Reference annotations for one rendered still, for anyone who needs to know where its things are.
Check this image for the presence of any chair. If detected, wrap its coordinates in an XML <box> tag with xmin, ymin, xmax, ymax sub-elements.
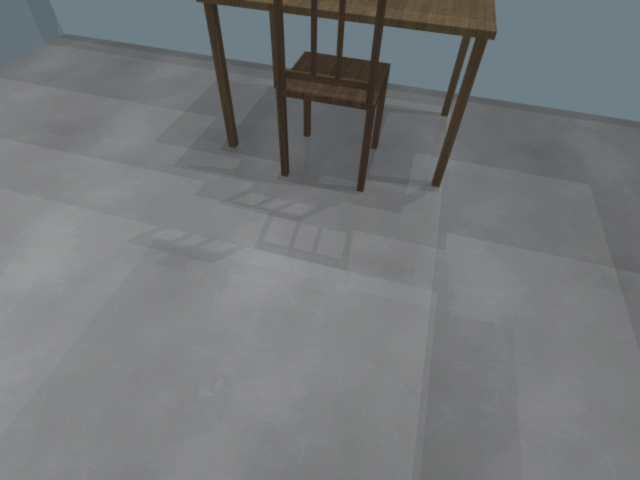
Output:
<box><xmin>273</xmin><ymin>0</ymin><xmax>390</xmax><ymax>192</ymax></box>

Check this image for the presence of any table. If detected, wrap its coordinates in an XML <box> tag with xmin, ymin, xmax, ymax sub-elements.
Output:
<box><xmin>196</xmin><ymin>0</ymin><xmax>497</xmax><ymax>187</ymax></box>

